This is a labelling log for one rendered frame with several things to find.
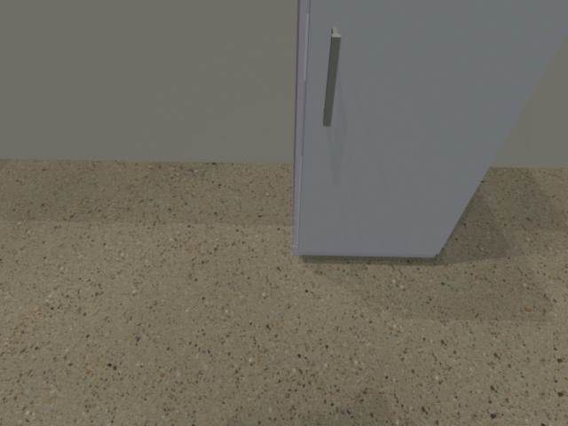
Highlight handle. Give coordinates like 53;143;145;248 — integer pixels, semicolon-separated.
323;27;341;126

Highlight fridge door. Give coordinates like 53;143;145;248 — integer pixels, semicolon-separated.
298;0;568;254

